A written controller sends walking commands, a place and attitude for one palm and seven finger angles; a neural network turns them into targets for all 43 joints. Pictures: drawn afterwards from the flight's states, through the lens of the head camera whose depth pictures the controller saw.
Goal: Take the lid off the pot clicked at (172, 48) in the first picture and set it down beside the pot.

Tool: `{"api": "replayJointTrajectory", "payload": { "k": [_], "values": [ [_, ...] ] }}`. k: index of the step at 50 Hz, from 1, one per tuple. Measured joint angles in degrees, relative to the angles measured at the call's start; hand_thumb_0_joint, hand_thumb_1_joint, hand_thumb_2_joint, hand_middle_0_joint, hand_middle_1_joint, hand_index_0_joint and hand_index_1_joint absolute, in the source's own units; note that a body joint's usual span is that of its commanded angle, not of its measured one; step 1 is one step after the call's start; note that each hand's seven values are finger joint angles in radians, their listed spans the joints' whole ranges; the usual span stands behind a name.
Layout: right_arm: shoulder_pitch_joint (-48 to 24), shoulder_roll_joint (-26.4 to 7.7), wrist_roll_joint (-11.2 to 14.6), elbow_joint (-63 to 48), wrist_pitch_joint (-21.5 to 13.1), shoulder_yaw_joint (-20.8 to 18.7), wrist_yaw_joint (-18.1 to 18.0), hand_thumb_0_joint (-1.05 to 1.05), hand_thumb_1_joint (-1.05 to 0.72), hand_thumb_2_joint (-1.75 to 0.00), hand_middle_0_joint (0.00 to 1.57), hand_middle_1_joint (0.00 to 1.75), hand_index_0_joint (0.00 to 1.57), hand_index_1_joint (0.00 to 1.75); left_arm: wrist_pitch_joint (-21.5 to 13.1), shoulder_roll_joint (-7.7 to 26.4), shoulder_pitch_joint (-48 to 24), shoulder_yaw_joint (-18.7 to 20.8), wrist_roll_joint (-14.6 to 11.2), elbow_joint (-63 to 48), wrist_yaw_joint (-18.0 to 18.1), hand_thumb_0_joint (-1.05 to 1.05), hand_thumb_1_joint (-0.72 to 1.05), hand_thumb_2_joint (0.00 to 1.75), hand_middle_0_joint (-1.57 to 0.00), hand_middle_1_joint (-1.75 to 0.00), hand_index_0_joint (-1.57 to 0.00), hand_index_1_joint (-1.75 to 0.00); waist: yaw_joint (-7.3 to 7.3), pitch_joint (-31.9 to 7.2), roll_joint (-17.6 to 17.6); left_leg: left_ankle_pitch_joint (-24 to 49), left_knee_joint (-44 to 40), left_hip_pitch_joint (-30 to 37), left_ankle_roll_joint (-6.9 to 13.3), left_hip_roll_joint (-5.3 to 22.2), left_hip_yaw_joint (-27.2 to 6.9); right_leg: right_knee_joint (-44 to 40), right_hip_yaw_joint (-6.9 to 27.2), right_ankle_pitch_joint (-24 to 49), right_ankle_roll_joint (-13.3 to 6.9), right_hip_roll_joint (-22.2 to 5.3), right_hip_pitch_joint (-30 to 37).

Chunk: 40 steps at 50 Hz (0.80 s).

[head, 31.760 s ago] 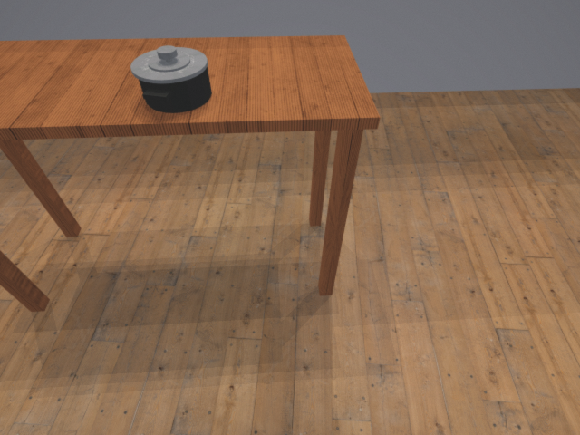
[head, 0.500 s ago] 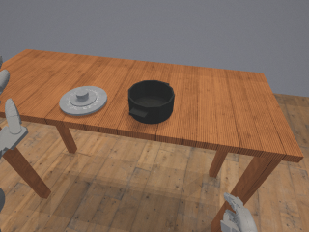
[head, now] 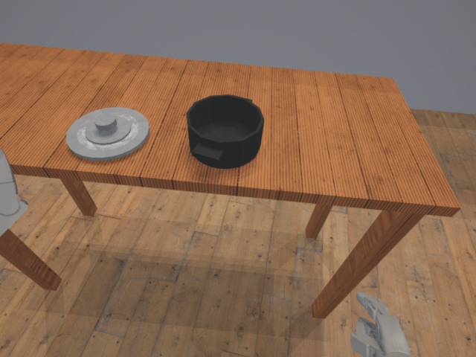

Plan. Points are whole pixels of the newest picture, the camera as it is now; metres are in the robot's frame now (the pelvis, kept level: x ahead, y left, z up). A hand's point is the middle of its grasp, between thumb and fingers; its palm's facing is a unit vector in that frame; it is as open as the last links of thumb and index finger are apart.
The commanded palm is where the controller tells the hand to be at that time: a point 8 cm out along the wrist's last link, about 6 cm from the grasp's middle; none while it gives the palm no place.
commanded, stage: step back with the hand held close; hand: left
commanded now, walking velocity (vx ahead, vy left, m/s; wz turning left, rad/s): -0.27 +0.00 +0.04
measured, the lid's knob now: (105, 122) +0.52 +0.31 +0.09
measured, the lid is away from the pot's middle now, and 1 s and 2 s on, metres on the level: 0.25 0.25 0.25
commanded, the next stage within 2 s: stop stepping back and stand still in 0.96 s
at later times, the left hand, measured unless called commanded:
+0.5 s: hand out of the picture +0.11 +0.24 +0.26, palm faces +0.52 -0.78 -0.36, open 7.4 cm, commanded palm +0.05 +0.29 +0.27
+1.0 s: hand out of the picture +0.03 +0.28 +0.28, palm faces +0.48 -0.83 -0.29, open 7.4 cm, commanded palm -0.04 +0.33 +0.27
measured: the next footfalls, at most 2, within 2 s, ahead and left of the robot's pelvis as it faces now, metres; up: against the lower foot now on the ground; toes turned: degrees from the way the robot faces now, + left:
right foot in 0.78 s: -0.15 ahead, -0.14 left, +0.00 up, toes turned +0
left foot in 0.96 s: -0.08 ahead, +0.11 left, +0.00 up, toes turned +0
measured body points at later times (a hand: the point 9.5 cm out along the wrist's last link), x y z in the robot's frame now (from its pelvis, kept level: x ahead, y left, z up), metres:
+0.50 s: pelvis -0.07 +0.01 -0.01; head -0.08 +0.03 +0.44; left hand +0.08 +0.28 +0.28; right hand +0.09 -0.23 -0.08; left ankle +0.04 +0.05 -0.74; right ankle -0.03 -0.15 -0.74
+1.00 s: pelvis -0.17 +0.05 -0.02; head -0.16 +0.10 +0.43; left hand +0.00 +0.32 +0.29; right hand +0.00 -0.20 -0.07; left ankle -0.12 +0.11 -0.74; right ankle -0.19 -0.13 -0.72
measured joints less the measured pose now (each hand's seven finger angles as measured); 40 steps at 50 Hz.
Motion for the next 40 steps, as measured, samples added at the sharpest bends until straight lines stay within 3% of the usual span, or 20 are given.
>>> {"api": "replayJointTrajectory", "payload": {
  "k": [7, 10, 13, 18, 24, 27, 33, 36, 39, 40],
  "values": [
    [2.4, 0.7, -0.2, -1.4, -0.3, -0.6, -0.1, 0.02, -0.90, -0.89, 0.20, 0.29, 0.20, 0.30, -1.0, 4.0, 5.2, 4.3, -0.1, -5.3, 0.7, 0.01, 0.89, 0.89, -0.21, -0.30, -0.21, -0.30, -0.17, 0.2, -2.1, 0.5, 2.6, -3.9, 0.7, -0.6, 0.5, 6.1, -0.4, -1.8, -1.2, -0.8, -5.0],
    [3.3, 1.0, -0.4, -1.0, -1.5, -0.6, -0.2, 0.02, -0.90, -0.89, 0.20, 0.29, 0.20, 0.30, -1.9, 3.8, 4.1, 5.7, 0.1, -5.8, 1.4, 0.01, 0.89, 0.89, -0.22, -0.30, -0.22, -0.30, 0.19, -0.9, -1.5, 0.4, 4.2, -5.9, 0.8, -0.8, 0.3, 8.8, -0.6, -4.5, -1.8, -0.7, -5.2],
    [3.2, 1.3, -0.4, -0.1, -2.4, -0.3, -0.5, 0.02, -0.90, -0.89, 0.20, 0.29, 0.20, 0.30, -2.6, 2.3, 0.9, 6.3, 0.2, -4.4, 2.2, 0.01, 0.89, 0.89, -0.21, -0.30, -0.22, -0.30, 0.62, -1.5, 0.2, 0.6, 5.7, -7.7, 0.7, -0.2, 0.1, 8.3, -1.1, -4.4, -0.7, -0.3, -5.6],
    [3.0, 2.5, 0.1, 1.3, -2.7, 0.3, -0.6, 0.02, -0.90, -0.89, 0.20, 0.30, 0.21, 0.30, -2.9, 0.6, -3.3, 5.1, 0.2, -1.0, 3.0, 0.01, 0.89, 0.89, -0.21, -0.30, -0.21, -0.30, -0.18, -2.0, 1.9, 1.4, 6.4, -8.6, -0.3, 0.9, -1.1, 6.6, -2.3, -1.8, -0.1, 0.7, -5.1],
    [4.1, 2.3, -0.2, 0.9, -2.8, 0.8, -0.8, 0.02, -0.90, -0.89, 0.20, 0.30, 0.21, 0.30, -3.1, -0.9, -2.1, 2.6, 0.9, -0.6, 3.3, 0.01, 0.89, 0.89, -0.21, -0.30, -0.21, -0.30, -1.23, -2.7, 1.5, -1.1, 7.7, -10.3, -1.1, 1.6, -1.3, 5.3, -3.7, -0.2, -0.9, 0.7, -5.7],
    [4.1, 1.5, -0.6, 0.6, -3.3, 0.5, -1.1, 0.02, -0.90, -0.89, 0.20, 0.30, 0.21, 0.30, -3.6, -0.7, -1.0, 2.1, 1.2, -2.2, 3.4, 0.01, 0.89, 0.89, -0.21, -0.30, -0.21, -0.30, -1.33, -1.9, 1.1, 0.7, 7.5, -11.1, -0.5, 1.9, -1.1, 5.7, -4.2, 0.4, -0.9, 0.6, -6.7],
    [4.0, 1.5, -1.6, 0.6, -4.8, -1.1, -1.2, 0.02, -0.90, -0.89, 0.20, 0.30, 0.21, 0.30, -4.7, 1.6, -1.8, 4.5, 1.5, -4.3, 2.9, 0.01, 0.89, 0.89, -0.21, -0.30, -0.21, -0.30, -1.31, -1.2, 1.9, 7.7, 3.6, -12.4, 1.2, 2.6, -1.5, 19.2, -2.3, -11.1, -2.3, 3.2, -9.7],
    [4.0, 2.3, -1.6, 1.3, -5.1, -1.4, -0.6, 0.02, -0.90, -0.89, 0.20, 0.29, 0.21, 0.30, -4.7, 2.6, -1.9, 6.1, 0.5, -4.4, 3.3, 0.01, 0.89, 0.89, -0.21, -0.30, -0.21, -0.30, -0.85, -3.1, 2.2, 10.1, 0.4, -13.6, 0.4, 2.9, -1.2, 17.2, -3.0, -15.2, -3.2, 3.7, -5.7],
    [3.0, 3.4, -1.6, 1.6, -4.8, -1.1, -0.1, 0.02, -0.90, -0.89, 0.20, 0.30, 0.21, 0.30, -4.9, 3.3, -1.8, 7.0, -0.3, -4.2, 3.9, 0.01, 0.89, 0.89, -0.21, -0.30, -0.21, -0.30, 0.27, -5.0, 0.5, 7.3, 1.0, -16.6, -1.9, 2.3, 0.9, 5.7, -2.9, -12.7, -5.0, 1.4, -0.1],
    [2.0, 3.3, -1.5, 2.2, -4.6, -1.0, 0.0, 0.02, -0.90, -0.89, 0.20, 0.30, 0.21, 0.30, -5.2, 2.5, -2.3, 6.2, -0.3, -4.0, 3.8, 0.01, 0.89, 0.89, -0.21, -0.30, -0.21, -0.30, 0.66, -4.5, 1.0, 3.4, 3.9, -17.8, -3.5, 2.7, 0.7, 4.8, -2.8, -9.1, -3.4, 1.4, -0.2]
  ]
}}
